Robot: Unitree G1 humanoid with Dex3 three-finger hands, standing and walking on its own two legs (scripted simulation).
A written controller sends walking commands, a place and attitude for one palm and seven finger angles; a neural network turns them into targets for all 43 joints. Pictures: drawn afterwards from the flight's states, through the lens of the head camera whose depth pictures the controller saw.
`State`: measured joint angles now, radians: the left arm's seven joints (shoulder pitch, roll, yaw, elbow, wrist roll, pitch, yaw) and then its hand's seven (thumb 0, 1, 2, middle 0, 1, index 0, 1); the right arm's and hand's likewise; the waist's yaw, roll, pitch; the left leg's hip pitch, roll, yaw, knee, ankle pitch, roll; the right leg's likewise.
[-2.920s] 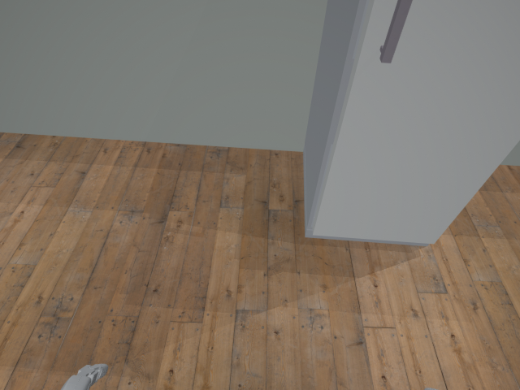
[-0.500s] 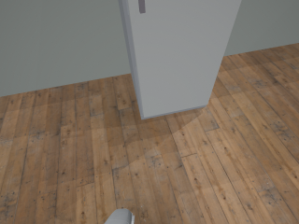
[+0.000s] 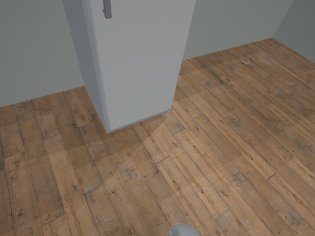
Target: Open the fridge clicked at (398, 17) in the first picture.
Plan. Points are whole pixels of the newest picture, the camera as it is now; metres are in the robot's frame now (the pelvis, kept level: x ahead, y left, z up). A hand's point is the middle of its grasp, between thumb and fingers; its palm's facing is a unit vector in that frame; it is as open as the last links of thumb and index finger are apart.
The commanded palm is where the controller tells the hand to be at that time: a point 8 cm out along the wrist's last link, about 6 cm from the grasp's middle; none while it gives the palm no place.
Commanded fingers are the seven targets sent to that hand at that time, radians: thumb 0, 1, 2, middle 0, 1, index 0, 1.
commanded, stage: walk to a spot facing it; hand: left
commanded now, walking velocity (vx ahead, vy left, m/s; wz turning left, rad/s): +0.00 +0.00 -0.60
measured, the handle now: out of the picture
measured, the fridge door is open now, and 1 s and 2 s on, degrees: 0 0 0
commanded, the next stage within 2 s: none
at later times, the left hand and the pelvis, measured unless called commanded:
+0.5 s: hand (124, 224) +0.17 +0.10 -0.15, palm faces -0.33 -0.91 -0.25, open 7.4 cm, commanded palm none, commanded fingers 0.00 0.90 0.90 -0.20 -0.30 -0.20 -0.30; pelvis -0.01 -0.04 -0.01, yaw -20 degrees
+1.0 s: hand (110, 199) +0.25 +0.16 -0.19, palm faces -0.51 -0.85 -0.15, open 7.4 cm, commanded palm none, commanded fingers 0.00 0.90 0.90 -0.20 -0.30 -0.20 -0.30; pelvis +0.15 -0.02 -0.01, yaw -37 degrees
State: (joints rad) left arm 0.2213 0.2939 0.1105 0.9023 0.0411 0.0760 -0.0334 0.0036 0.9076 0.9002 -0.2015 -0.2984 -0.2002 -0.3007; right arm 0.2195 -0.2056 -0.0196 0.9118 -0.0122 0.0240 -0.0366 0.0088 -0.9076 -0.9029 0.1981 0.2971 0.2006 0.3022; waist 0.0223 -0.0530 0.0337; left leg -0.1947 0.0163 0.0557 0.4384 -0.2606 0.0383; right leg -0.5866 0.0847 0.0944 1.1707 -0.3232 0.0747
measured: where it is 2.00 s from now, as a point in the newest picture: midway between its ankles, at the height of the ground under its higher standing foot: (178, 211)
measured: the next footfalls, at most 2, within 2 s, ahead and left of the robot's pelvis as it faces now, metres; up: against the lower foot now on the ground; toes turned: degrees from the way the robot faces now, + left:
right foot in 0.36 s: -0.01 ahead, -0.15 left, +0.00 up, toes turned -21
left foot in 0.86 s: +0.25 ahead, +0.01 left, +0.00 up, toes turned -26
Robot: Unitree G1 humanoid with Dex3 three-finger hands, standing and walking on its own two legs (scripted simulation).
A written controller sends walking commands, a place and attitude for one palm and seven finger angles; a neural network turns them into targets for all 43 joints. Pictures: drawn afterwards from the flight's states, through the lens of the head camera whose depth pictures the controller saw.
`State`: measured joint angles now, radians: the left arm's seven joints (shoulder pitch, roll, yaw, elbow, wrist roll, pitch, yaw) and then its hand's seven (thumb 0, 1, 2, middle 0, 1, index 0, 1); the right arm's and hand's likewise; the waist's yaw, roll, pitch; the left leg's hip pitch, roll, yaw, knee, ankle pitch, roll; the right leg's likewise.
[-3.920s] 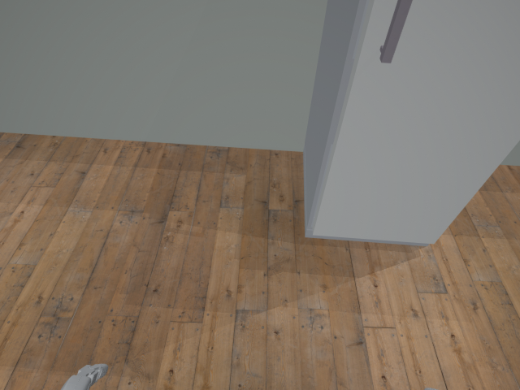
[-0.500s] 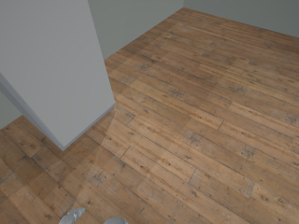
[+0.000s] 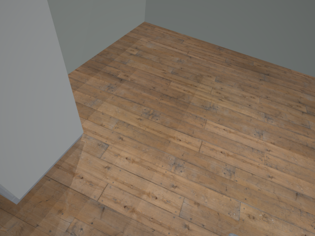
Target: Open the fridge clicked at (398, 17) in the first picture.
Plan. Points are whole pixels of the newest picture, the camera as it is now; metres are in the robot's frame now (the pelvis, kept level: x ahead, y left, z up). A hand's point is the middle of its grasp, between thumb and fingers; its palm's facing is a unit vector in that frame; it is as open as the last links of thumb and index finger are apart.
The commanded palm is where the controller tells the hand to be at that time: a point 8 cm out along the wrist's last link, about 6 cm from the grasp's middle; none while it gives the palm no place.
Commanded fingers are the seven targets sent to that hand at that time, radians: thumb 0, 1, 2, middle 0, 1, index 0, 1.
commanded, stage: walk to a spot facing it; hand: left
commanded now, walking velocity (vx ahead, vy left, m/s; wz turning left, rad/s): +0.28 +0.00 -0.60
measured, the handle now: out of the picture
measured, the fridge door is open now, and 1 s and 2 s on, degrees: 0 0 0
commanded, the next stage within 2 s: none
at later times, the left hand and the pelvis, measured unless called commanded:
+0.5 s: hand (131, 176) +0.34 +0.11 -0.18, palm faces -0.36 -0.92 -0.14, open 7.4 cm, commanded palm none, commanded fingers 0.00 0.90 0.90 -0.20 -0.30 -0.20 -0.30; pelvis +0.16 -0.01 -0.02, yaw -17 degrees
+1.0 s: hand (114, 153) +0.42 +0.19 -0.19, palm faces -0.44 -0.87 -0.21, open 7.4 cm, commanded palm none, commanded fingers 0.00 0.90 0.90 -0.20 -0.30 -0.20 -0.30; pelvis +0.27 +0.03 -0.01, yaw -35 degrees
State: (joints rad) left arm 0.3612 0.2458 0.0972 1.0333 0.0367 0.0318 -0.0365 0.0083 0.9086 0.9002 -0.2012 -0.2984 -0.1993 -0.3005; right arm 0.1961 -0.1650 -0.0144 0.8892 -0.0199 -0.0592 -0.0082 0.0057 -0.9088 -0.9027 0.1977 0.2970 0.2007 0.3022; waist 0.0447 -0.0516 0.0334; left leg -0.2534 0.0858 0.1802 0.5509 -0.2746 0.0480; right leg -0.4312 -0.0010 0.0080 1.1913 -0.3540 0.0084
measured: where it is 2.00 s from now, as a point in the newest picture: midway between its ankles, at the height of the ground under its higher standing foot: (148, 229)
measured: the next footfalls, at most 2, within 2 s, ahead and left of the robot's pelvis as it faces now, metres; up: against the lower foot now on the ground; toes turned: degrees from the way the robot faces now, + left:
right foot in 0.50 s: +0.25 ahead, -0.12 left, +0.00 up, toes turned -26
left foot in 0.92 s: +0.39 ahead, +0.08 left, +0.00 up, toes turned -27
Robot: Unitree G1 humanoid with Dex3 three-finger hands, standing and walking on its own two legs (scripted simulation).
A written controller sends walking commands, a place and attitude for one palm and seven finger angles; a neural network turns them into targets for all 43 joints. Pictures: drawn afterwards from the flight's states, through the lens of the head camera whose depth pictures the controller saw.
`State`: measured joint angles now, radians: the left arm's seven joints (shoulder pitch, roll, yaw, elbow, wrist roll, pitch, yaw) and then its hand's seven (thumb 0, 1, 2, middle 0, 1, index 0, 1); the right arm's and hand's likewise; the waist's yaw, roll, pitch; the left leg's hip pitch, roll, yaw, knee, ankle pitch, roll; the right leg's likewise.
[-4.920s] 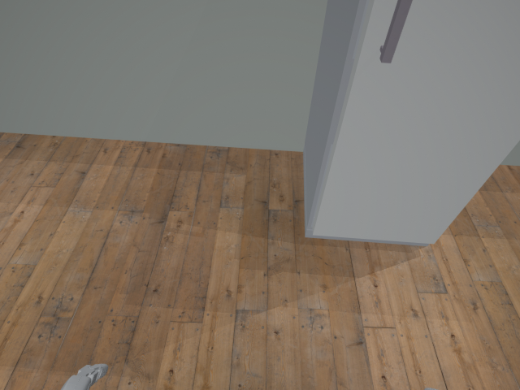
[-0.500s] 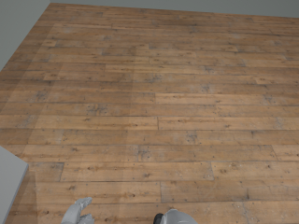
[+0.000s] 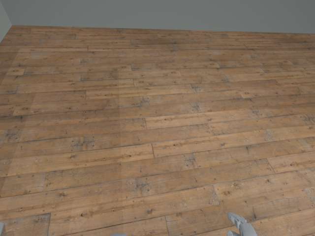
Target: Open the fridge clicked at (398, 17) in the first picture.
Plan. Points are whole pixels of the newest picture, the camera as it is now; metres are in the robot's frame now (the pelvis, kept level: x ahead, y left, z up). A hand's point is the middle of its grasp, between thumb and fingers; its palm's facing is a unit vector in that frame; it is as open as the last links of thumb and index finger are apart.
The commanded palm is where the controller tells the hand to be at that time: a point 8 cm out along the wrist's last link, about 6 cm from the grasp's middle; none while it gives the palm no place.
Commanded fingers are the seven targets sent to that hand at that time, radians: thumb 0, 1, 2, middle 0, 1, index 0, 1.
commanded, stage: walk to a spot facing it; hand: left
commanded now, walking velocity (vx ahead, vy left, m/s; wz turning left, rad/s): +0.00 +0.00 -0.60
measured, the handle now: out of the picture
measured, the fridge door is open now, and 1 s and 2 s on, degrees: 0 0 0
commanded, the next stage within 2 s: turn to face it in 1.48 s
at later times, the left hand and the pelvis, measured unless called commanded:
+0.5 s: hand (119, 215) +0.19 +0.13 -0.15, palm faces -0.36 -0.89 -0.27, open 7.4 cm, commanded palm none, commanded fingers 0.00 0.90 0.90 -0.20 -0.30 -0.20 -0.30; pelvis +0.00 -0.02 -0.01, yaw -21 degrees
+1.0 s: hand (111, 233) +0.14 +0.14 -0.16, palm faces -0.46 -0.87 -0.20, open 7.4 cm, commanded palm none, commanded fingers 0.00 0.90 0.90 -0.20 -0.30 -0.20 -0.30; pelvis +0.04 -0.02 +0.01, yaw -35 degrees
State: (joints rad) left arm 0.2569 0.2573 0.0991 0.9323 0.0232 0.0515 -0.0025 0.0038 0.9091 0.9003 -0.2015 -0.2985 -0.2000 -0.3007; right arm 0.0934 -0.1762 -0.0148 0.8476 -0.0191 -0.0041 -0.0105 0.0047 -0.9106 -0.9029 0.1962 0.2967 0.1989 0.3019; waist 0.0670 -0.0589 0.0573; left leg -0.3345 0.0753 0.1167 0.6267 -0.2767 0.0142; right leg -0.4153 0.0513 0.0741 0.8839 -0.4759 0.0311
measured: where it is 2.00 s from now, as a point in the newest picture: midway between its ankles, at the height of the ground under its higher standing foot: outside the picture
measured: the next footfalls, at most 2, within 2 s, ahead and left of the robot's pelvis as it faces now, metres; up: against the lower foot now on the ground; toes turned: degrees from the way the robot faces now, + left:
right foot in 0.48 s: +0.00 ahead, -0.12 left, +0.00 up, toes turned -27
left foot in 1.06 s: +0.18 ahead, +0.03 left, +0.00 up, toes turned -34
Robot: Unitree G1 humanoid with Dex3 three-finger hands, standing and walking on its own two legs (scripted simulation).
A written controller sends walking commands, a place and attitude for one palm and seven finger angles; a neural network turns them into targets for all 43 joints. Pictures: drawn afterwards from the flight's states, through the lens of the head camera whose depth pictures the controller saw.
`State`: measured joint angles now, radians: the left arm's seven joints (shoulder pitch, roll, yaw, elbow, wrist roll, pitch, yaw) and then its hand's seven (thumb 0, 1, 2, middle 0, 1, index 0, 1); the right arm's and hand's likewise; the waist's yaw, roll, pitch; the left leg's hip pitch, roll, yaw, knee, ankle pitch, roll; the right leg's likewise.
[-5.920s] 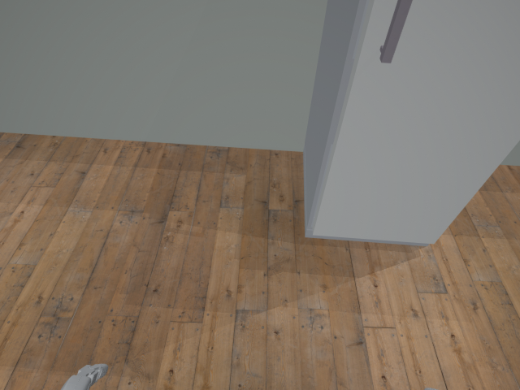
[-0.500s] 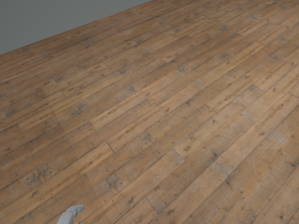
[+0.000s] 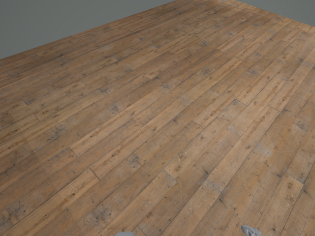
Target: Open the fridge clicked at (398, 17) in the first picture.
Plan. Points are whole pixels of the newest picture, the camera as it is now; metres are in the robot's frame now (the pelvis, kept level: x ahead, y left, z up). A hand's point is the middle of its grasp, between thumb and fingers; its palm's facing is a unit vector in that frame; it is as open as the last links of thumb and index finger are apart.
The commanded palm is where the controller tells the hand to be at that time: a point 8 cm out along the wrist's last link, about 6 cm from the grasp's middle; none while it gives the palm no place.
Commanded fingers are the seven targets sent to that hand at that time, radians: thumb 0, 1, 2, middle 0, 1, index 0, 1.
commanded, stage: walk to a spot facing it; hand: left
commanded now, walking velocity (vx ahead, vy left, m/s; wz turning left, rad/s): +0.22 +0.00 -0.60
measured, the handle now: out of the picture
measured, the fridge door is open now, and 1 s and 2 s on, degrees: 0 0 0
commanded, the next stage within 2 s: turn to face it in 0.48 s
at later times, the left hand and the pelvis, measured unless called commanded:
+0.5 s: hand (112, 191) +0.27 +0.18 -0.17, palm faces -0.34 -0.92 -0.20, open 7.4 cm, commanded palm none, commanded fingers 0.00 0.90 0.90 -0.20 -0.30 -0.20 -0.30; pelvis +0.10 +0.03 -0.01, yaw -20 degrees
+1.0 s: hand (136, 176) +0.33 +0.11 -0.18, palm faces -0.25 -0.95 -0.17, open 7.3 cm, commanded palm none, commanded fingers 0.00 0.90 0.90 -0.20 -0.30 -0.20 -0.30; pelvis +0.17 -0.02 -0.02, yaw -15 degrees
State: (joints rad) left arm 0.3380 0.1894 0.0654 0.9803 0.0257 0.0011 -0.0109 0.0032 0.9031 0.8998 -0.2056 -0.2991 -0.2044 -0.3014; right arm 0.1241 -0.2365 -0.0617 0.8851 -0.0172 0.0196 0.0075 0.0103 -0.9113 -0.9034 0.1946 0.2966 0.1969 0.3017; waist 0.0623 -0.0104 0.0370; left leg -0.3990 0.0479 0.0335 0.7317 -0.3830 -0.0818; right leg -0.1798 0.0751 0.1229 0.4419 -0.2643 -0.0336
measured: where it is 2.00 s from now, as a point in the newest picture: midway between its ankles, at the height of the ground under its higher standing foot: outside the picture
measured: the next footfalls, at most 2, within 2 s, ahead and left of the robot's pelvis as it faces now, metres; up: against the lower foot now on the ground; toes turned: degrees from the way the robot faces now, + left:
left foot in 0.06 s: +0.09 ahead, +0.12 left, +0.00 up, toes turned +1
right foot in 0.60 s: +0.15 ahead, -0.12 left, +0.00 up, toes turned -30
